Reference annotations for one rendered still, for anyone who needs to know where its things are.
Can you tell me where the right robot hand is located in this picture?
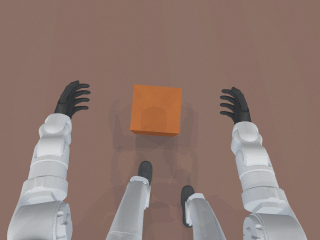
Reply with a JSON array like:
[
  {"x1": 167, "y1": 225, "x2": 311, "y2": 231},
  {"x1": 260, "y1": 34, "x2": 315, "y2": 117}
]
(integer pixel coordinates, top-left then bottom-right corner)
[{"x1": 220, "y1": 87, "x2": 252, "y2": 125}]

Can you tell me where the carton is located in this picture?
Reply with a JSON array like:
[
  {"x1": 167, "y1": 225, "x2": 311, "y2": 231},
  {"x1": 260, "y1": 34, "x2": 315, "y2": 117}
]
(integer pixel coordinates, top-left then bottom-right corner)
[{"x1": 130, "y1": 84, "x2": 182, "y2": 137}]

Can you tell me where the robot left upper arm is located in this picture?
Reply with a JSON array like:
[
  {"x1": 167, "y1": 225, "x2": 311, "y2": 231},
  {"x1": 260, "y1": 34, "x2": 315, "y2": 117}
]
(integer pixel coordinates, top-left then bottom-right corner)
[{"x1": 9, "y1": 200, "x2": 73, "y2": 240}]

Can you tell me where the robot right forearm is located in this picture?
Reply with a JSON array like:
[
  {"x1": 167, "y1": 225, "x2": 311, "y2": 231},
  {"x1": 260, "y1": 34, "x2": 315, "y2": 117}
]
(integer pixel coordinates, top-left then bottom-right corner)
[{"x1": 230, "y1": 121, "x2": 307, "y2": 240}]

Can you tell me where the robot right shin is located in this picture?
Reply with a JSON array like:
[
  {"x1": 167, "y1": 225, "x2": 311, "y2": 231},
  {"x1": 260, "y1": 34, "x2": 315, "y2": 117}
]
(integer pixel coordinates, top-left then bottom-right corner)
[{"x1": 187, "y1": 193, "x2": 209, "y2": 204}]

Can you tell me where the robot right upper arm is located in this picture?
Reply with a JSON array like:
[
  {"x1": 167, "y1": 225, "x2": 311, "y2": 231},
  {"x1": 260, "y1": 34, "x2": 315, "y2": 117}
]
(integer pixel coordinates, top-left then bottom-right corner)
[{"x1": 243, "y1": 213, "x2": 306, "y2": 240}]

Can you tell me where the left robot hand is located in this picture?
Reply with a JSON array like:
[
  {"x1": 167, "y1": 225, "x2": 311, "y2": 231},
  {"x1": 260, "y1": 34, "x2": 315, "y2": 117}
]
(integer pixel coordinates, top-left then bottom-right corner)
[{"x1": 54, "y1": 80, "x2": 91, "y2": 119}]

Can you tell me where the left robot thigh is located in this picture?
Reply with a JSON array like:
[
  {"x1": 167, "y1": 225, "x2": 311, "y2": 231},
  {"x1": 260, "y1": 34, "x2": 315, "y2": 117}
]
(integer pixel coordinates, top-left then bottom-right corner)
[{"x1": 106, "y1": 180, "x2": 151, "y2": 240}]

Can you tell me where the robot left forearm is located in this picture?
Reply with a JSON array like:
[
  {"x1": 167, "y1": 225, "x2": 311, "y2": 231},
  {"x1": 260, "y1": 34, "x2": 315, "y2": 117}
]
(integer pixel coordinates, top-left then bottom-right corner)
[{"x1": 7, "y1": 113, "x2": 72, "y2": 240}]

